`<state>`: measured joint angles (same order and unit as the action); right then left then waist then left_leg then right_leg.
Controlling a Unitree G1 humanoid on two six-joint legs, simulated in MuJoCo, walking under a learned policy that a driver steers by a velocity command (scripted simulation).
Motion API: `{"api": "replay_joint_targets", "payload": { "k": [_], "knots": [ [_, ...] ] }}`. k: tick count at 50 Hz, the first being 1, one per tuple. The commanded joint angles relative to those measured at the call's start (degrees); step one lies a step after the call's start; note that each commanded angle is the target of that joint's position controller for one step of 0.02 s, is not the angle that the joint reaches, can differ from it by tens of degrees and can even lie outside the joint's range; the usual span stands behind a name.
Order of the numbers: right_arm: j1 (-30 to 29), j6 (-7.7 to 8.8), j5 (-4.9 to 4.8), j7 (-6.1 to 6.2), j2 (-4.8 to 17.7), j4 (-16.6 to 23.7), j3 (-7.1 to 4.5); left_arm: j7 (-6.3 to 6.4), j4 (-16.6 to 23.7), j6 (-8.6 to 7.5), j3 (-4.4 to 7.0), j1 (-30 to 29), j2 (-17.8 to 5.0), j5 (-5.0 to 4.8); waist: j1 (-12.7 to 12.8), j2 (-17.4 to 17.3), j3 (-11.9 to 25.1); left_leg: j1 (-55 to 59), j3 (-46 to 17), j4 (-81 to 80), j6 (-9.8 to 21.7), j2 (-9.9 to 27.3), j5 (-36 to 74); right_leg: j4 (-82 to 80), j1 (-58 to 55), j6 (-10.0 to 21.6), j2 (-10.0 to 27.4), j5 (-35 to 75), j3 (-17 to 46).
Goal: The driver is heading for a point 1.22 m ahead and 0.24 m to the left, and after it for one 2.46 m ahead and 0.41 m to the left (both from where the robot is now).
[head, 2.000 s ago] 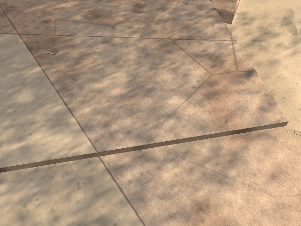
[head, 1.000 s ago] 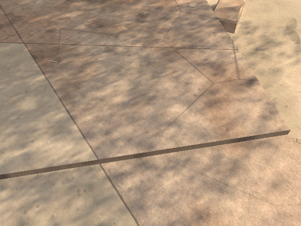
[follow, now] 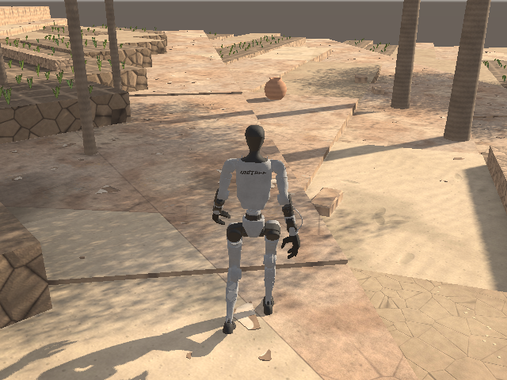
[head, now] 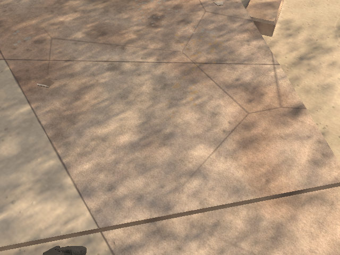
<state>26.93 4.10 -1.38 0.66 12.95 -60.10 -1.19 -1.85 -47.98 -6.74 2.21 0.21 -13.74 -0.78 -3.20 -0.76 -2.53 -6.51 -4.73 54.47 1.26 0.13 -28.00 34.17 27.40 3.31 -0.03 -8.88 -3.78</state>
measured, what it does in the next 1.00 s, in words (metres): walks ahead, turning left: left foot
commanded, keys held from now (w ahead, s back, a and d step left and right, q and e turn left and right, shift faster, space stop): w+q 0.60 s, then w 0.08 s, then w+e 0.32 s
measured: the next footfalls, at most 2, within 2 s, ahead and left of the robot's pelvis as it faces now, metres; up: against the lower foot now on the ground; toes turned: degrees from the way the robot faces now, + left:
left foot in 0.50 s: +0.41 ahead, +0.17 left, +0.00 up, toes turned +19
right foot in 1.02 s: +0.78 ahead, +0.10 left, +0.04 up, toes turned +15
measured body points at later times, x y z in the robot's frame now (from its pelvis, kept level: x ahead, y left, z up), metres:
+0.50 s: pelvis +0.28 +0.05 -0.01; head +0.31 +0.07 +0.44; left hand +0.20 +0.32 -0.15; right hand +0.53 -0.13 -0.10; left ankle +0.37 +0.15 -0.72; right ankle +0.11 -0.10 -0.70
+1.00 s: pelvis +0.57 +0.12 +0.01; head +0.59 +0.14 +0.46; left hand +0.67 +0.40 -0.09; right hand +0.66 -0.13 -0.12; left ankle +0.37 +0.15 -0.72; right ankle +0.75 +0.08 -0.68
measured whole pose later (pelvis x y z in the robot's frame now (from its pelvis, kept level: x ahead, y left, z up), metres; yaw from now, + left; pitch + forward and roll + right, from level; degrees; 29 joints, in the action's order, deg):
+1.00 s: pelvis +0.57 +0.12 +0.01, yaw +19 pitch +3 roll -1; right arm 21.8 2.1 0.7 0.9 14.1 -49.4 -2.3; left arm -3.0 -43.9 -4.5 1.2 4.5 -12.4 -1.2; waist -2.2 0.4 -0.9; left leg 7.2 0.9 11.8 3.0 -1.8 -20.5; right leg 42.4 38.4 4.7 0.8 -7.7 -6.0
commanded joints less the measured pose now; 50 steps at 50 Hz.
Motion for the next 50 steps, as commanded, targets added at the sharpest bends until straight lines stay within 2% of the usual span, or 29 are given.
{"api": "replay_joint_targets", "payload": {
  "k": [1,2,3,4,5,7,9,12,16,19,21,22,23,24,25,26,27,28,29,30,31,34,38,40,42,46,47,49,50],
  "knots": [
    [-3.3,2.41,-1.87,0.48,7.0,6.0,-1.53,0.36,-2.0,-0.32,2.0,13.0,-7.6,0.32,7.1,5.0,7.3,-32.1,-2.1,21.0,1.9,4.5,7.1,-21.2,-30.9,8.4,20.3,-9.2,28.8],
    [-4.5,1.94,-0.94,0.9,6.3,5.9,-2.04,0.1,-2.1,-0.62,1.66,10.3,-5.9,0.68,5.4,3.5,4.6,-28.9,-1.8,18.2,1.9,6.3,10.3,-22.7,-23.9,7.1,18.0,-3.1,21.8],
    [-2.9,1.07,-0.75,0.89,4.9,5.6,-2.3,0.02,-2.7,-0.87,1.4,9.2,-4.8,1.36,3.3,5.2,4.1,-25.0,-2.3,16.1,2.1,7.9,12.3,-24.2,-19.8,6.1,15.9,-0.4,16.3],
    [-2.2,0.21,-0.85,0.75,3.6,5.5,-2.39,-0.01,-3.3,-0.94,1.36,9.0,-3.9,1.48,2.5,5.9,3.4,-23.3,-2.0,14.9,2.3,8.2,12.8,-25.5,-17.8,6.0,14.7,0.8,13.1],
    [-2.2,-0.56,-0.89,0.7,2.8,5.7,-2.54,0.11,-4.0,-1.13,1.42,9.5,-3.8,1.35,2.0,5.7,2.3,-23.4,-1.6,14.3,2.4,8.4,13.0,-26.6,-16.4,6.4,14.4,2.7,10.3],
    [-5.4,-1.59,-0.51,0.76,3.0,7.8,-2.95,0.58,-4.8,-1.46,1.82,10.0,-5.4,1.3,1.5,5.1,0.0,-27.4,-1.7,12.4,2.2,9.0,15.9,-28.3,-15.3,7.3,14.7,5.1,6.8],
    [-9.6,-1.73,-0.2,0.53,3.8,9.9,-3.29,1.37,-5.2,-1.26,2.15,11.0,-6.5,1.64,1.9,3.6,-1.4,-32.1,-2.6,8.1,1.4,9.0,20.8,-29.3,-16.6,7.7,15.0,6.3,4.2],
    [-14.9,-0.94,-0.02,-0.64,3.7,12.1,-3.2,2.41,-5.3,-0.7,2.4,12.4,-8.1,1.77,3.0,2.6,-2.1,-33.8,-0.9,-2.2,0.7,8.1,28.9,-29.5,-19.4,6.9,14.1,9.6,-0.8],
    [-24.4,-0.51,0.3,-2.49,2.4,16.1,-2.21,3.15,-5.9,0.37,2.73,17.1,-9.8,0.99,6.7,1.0,-3.9,-34.6,4.6,-12.7,1.2,7.0,32.3,-28.4,-25.4,6.2,14.9,12.9,-5.4],
    [-27.8,-0.82,0.03,-3.65,2.6,19.0,-1.98,3.08,-6.5,1.98,3.01,20.1,-10.4,0.27,7.4,1.7,-4.3,-35.9,7.3,-15.5,2.7,5.7,26.7,-24.0,-32.6,5.5,16.7,19.9,-7.3],
    [-26.9,-0.96,-0.08,-4.29,4.3,20.3,-2.73,3.25,-5.5,2.83,3.44,18.5,-12.1,0.09,5.2,3.8,-1.7,-30.0,10.6,-16.6,4.5,2.4,21.3,-17.6,-34.4,4.2,16.9,38.1,-9.3],
    [-23.9,-1.21,-0.05,-4.38,5.8,20.3,-3.49,3.51,-4.8,3.32,3.7,17.6,-13.0,0.0,3.0,5.5,0.8,-25.3,12.3,-16.2,5.6,0.1,18.0,-11.8,-34.9,3.4,16.9,48.2,-10.0],
    [-17.8,-1.36,-0.23,-4.36,7.9,19.3,-4.71,3.7,-4.2,3.85,3.89,16.6,-13.7,-0.09,-0.5,6.3,4.4,-17.4,13.2,-17.2,7.2,-2.3,16.5,-2.7,-33.5,2.7,16.4,54.1,-10.4],
    [-8.5,-1.48,-0.31,-3.65,11.4,17.1,-6.74,3.75,-3.5,4.0,3.71,15.5,-13.5,-0.42,-5.6,5.0,9.2,-3.2,12.1,-22.2,9.5,-4.4,20.5,10.2,-27.4,0.6,14.2,49.7,-11.1],
    [-1.6,-2.17,-0.32,-2.07,17.0,15.4,-8.54,3.5,-1.9,3.19,2.58,16.8,-10.2,1.05,-6.5,-4.3,13.5,13.5,-3.8,-24.1,12.8,5.2,21.5,28.8,-11.2,-2.2,10.4,19.6,-10.7],
    [-4.6,-1.55,0.39,-2.0,21.4,17.5,-8.73,2.48,1.4,0.81,0.35,20.5,-2.9,0.97,0.2,-14.9,20.6,29.8,-40.4,-33.4,25.5,19.8,14.9,49.0,12.1,-5.3,-2.8,-23.9,-0.8],
    [-2.4,-1.04,1.04,-2.36,15.9,17.4,-7.23,1.51,2.7,-1.81,1.35,13.1,-8.4,-1.14,-4.5,-6.1,22.1,30.1,-42.1,-39.0,23.7,19.9,12.2,51.7,18.7,-3.6,-0.4,-21.9,9.9],
    [-4.3,-0.4,1.25,-2.32,12.7,17.1,-6.41,1.17,4.0,-2.73,1.49,9.9,-8.7,-2.62,-3.4,-4.4,14.0,24.0,-32.5,-38.4,20.9,17.9,14.4,49.2,22.0,-1.9,2.3,-17.4,9.1],
    [-8.7,0.03,0.84,-2.46,10.2,17.9,-5.66,1.55,3.4,-2.89,1.42,9.9,-8.2,-1.68,-0.1,1.9,8.9,14.3,-25.0,-38.7,18.3,14.9,19.6,43.5,19.1,-1.7,5.1,-12.8,8.9],
    [-12.6,0.18,0.86,-2.33,8.1,19.1,-4.91,1.93,2.8,-2.28,2.03,10.3,-8.9,-0.41,2.1,2.0,6.7,7.1,-19.7,-39.4,16.6,12.5,24.6,38.5,14.8,-2.2,6.9,-10.4,8.7],
    [-14.7,0.26,1.4,-2.06,7.0,20.0,-4.31,1.76,2.3,-1.22,2.38,12.3,-9.2,-0.1,3.9,0.9,5.6,2.2,-16.4,-40.8,15.9,11.2,28.3,36.7,10.9,-2.6,8.1,-8.6,8.7],
    [-12.2,0.4,1.37,-1.06,8.9,19.1,-4.52,1.65,2.6,0.84,1.97,12.7,-6.3,1.28,4.7,-0.8,4.5,-3.2,-10.5,-42.9,16.4,10.0,39.7,34.6,9.9,-5.7,7.8,-5.1,5.7],
    [-6.9,-0.39,1.34,0.02,7.9,16.2,-3.73,1.75,4.0,1.82,1.44,7.1,-5.2,0.66,2.3,-2.5,1.4,-0.2,-4.4,-44.2,13.2,8.6,39.4,29.3,19.1,-6.5,8.8,2.6,3.9],
    [-6.2,-0.77,1.53,0.01,8.2,15.8,-3.48,1.57,5.7,1.85,0.3,1.5,-3.0,0.7,0.2,-2.6,-0.1,-1.9,-0.7,-45.6,11.1,7.0,36.7,19.5,16.4,-5.7,7.6,7.1,1.6],
    [-3.9,-0.54,2.23,-0.32,9.2,14.8,-3.39,1.05,6.6,1.69,0.0,-0.8,-2.7,0.23,-1.3,-3.7,0.3,2.4,-0.7,-46.4,11.1,9.6,39.5,17.2,16.7,-4.3,6.6,8.9,0.6],
    [-2.7,-1.11,1.84,-0.13,8.9,13.0,-2.99,-0.76,9.0,1.09,-0.19,-4.2,-3.1,-0.83,-1.3,-4.2,-1.4,12.1,2.0,-45.4,9.9,13.3,46.5,10.7,19.6,-0.7,4.1,4.6,-0.9],
    [-4.2,-1.19,1.96,0.05,9.2,13.2,-2.89,-1.14,9.3,1.02,0.06,-2.8,-3.6,-0.94,0.2,-5.5,-0.1,12.5,3.9,-43.3,9.0,13.3,55.3,9.4,15.9,0.6,2.7,2.4,-1.7],
    [-5.9,-1.51,2.22,0.68,10.5,13.5,-3.05,-1.29,8.5,1.5,1.39,3.8,-6.2,-0.52,4.5,-9.1,5.8,14.2,6.6,-34.3,7.4,13.3,80.6,10.1,5.2,3.0,-1.7,-2.0,-3.9],
    [-8.2,-1.93,2.02,1.13,11.4,14.0,-3.17,-1.3,6.7,1.73,2.5,11.8,-8.3,-0.36,9.1,-8.8,9.7,13.0,8.5,-24.7,5.9,11.9,86.8,6.5,-4.3,4.6,-3.9,-0.4,-4.3]
  ]
}}
Velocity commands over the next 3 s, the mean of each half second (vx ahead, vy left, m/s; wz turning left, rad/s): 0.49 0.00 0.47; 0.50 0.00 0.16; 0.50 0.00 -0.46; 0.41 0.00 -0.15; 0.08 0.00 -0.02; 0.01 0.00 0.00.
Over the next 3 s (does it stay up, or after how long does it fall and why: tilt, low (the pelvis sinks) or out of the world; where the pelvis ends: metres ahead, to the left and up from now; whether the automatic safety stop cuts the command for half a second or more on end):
stays up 1.20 0.23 0.06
